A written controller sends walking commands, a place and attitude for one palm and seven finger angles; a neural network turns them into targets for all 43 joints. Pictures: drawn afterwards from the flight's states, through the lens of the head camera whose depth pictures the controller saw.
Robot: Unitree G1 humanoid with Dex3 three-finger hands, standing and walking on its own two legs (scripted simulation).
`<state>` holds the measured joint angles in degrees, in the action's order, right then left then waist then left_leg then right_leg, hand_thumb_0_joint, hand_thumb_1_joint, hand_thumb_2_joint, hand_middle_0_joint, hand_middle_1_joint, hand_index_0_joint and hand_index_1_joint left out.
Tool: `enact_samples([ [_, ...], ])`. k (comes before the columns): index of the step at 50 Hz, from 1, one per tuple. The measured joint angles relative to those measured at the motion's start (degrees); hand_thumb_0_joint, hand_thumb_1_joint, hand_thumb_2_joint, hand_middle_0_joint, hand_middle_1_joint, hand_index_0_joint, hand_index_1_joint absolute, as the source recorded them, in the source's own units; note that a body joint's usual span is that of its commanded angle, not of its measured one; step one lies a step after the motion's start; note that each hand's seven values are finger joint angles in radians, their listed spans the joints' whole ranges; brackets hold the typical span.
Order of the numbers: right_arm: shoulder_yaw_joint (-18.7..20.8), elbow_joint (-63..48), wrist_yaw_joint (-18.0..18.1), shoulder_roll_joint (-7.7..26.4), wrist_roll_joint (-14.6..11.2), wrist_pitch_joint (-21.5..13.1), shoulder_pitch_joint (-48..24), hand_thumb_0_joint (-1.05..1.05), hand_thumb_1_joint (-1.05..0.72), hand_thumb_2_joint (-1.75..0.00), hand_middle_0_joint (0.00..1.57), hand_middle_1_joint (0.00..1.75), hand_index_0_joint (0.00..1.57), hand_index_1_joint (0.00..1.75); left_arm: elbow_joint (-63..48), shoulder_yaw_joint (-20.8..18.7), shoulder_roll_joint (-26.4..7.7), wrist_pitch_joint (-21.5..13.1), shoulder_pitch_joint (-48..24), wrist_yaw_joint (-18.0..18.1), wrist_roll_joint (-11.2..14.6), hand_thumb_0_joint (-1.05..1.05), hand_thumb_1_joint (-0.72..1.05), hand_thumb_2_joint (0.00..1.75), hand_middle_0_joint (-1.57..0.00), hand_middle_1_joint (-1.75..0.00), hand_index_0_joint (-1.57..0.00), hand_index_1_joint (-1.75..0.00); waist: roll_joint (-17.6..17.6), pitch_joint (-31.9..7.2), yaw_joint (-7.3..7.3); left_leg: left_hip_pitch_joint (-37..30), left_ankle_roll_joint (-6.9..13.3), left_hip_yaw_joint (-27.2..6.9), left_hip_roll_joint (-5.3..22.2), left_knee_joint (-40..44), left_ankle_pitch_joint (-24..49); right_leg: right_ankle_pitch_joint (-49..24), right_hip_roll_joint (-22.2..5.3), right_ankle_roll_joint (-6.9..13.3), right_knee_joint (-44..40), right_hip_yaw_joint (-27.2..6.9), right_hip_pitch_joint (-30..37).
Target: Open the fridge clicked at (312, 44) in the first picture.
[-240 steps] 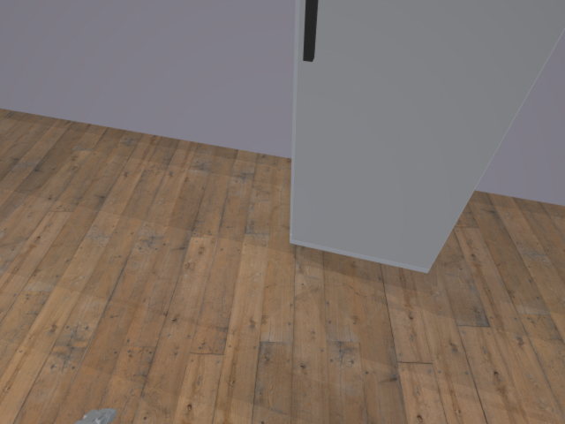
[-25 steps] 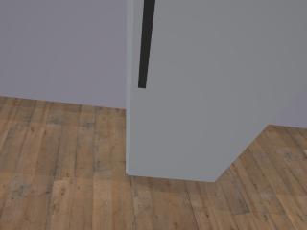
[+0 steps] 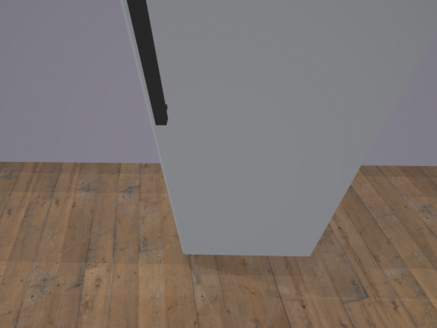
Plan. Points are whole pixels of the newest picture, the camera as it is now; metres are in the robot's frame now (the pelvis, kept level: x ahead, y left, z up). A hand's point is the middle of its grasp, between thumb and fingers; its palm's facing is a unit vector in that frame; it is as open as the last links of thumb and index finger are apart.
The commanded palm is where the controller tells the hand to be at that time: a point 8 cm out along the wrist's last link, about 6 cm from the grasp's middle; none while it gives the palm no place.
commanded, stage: come to a stop and stand still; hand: left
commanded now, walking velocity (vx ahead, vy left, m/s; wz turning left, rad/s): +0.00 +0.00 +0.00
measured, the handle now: (152, 58) +0.53 +0.15 +0.25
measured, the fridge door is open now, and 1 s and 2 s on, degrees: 0 0 0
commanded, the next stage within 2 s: look again from close up in 0.18 s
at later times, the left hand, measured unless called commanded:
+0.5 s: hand out of the picture -0.01 +0.20 -0.18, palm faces +0.03 -0.98 -0.18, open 7.4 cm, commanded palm none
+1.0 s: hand out of the picture +0.00 +0.23 -0.18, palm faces -0.01 -0.98 -0.20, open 7.4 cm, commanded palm none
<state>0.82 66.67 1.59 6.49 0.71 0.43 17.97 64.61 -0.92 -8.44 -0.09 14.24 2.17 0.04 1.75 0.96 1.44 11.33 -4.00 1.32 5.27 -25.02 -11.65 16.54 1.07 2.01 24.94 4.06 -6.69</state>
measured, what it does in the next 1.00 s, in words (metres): shifts its weight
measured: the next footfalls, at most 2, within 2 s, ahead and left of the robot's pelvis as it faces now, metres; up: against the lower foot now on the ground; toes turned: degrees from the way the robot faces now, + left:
left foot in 1.66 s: +0.14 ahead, +0.09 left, +0.00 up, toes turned +1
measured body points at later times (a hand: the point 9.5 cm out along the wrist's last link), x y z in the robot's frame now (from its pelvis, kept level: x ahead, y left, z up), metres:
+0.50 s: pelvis +0.00 +0.04 -0.01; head +0.00 +0.03 +0.44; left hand -0.01 +0.25 -0.17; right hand +0.03 -0.20 -0.16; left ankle +0.00 +0.15 -0.74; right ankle -0.03 -0.09 -0.74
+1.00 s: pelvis +0.00 +0.05 +0.00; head +0.01 +0.05 +0.45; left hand +0.00 +0.28 -0.16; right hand -0.01 -0.17 -0.16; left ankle +0.00 +0.15 -0.74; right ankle -0.03 -0.09 -0.74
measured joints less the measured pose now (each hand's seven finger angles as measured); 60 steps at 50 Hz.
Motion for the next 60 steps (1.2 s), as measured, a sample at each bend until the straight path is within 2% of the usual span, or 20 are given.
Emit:
enact_samples([
  [12,0.3,-0.5,0.4,1.7,-0.2,0.0,-2.9,0.01,-0.91,-0.90,0.19,0.30,0.20,0.30,1.8,0.7,2.8,0.0,4.1,-0.5,-0.2,0.00,0.91,0.90,-0.20,-0.29,-0.20,-0.30,-0.7,1.9,-1.61,-0.6,-0.1,0.1,0.2,1.4,0.5,-0.8,0.3,0.1,-1.8,-0.1,0.7],
  [15,0.4,-2.8,-0.1,2.8,-0.4,0.3,-3.4,0.01,-0.91,-0.90,0.19,0.30,0.20,0.30,0.9,1.1,3.8,-1.6,5.3,0.5,-0.9,0.00,0.91,0.90,-0.20,-0.29,-0.20,-0.30,0.1,1.9,-1.96,3.6,2.0,-0.7,0.0,-7.4,-4.3,-1.2,0.7,-0.4,-1.5,-0.4,-0.8],
  [18,0.8,-5.4,-0.2,4.0,-0.4,-0.5,-3.6,0.01,-0.91,-0.90,0.19,0.30,0.20,0.30,0.1,1.6,4.3,-2.2,6.0,0.3,-1.2,0.00,0.90,0.90,-0.20,-0.29,-0.20,-0.30,1.7,1.9,-1.36,3.5,3.2,-0.6,-1.1,-7.3,-4.7,-0.3,0.9,-0.8,0.7,-0.4,-2.2],
  [20,0.7,-5.8,0.0,3.7,-0.3,-1.2,-3.5,0.01,-0.92,-0.90,0.19,0.30,0.20,0.30,0.0,1.6,3.5,-1.9,5.7,0.4,-1.0,0.00,0.90,0.90,-0.20,-0.29,-0.20,-0.30,0.8,1.5,-1.12,2.9,3.5,-0.2,-2.3,-6.9,-5.7,1.2,-0.4,-1.4,3.1,-0.6,-2.9],
  [23,0.1,-6.1,0.2,3.5,-0.1,-1.8,-2.8,0.01,-0.93,-0.90,0.19,0.30,0.20,0.30,-0.7,1.3,2.2,-1.3,5.0,0.5,-0.9,0.00,0.90,0.90,-0.20,-0.29,-0.20,-0.30,-0.4,0.3,-1.71,2.2,4.1,0.6,-3.5,-7.0,-5.7,2.1,-1.8,-2.4,4.4,-1.3,-2.8],
  [34,-1.0,-6.2,-0.3,3.3,0.0,-1.4,-2.0,0.01,-0.94,-0.90,0.20,0.30,0.20,0.30,-3.4,1.1,-2.1,-0.1,1.8,-0.2,-1.0,0.00,0.91,0.90,-0.19,-0.29,-0.19,-0.30,-1.9,-0.9,-1.53,1.2,5.9,2.3,-5.7,-4.5,-4.0,1.0,-3.9,-3.9,3.9,-2.8,-3.1],
  [43,-1.5,-5.0,-0.9,2.9,-0.1,-1.4,-1.0,0.01,-0.91,-0.90,0.20,0.30,0.20,0.30,-3.4,1.3,-2.8,0.1,1.7,-0.6,-0.9,0.00,0.91,0.90,-0.19,-0.29,-0.19,-0.30,-2.3,0.4,-1.43,1.7,6.3,2.5,-6.3,-2.4,-2.5,-0.1,-4.5,-4.3,2.6,-3.0,-3.9],
  [60,-1.2,-3.2,-0.4,3.0,-0.4,-1.7,-3.3,0.01,-0.91,-0.90,0.20,0.30,0.20,0.30,-1.1,1.8,-0.7,-0.3,2.4,-0.6,-0.8,0.00,0.90,0.90,-0.20,-0.29,-0.20,-0.30,-2.4,1.0,-1.97,0.6,5.5,2.2,-5.8,-2.1,-3.0,0.6,-3.9,-3.8,2.3,-2.7,-2.8],
])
